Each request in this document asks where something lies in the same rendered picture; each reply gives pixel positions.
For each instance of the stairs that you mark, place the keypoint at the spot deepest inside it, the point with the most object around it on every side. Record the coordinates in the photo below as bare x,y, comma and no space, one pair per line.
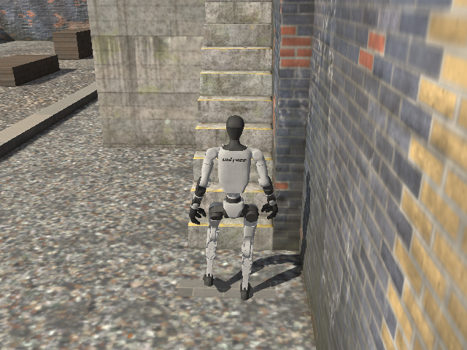
236,79

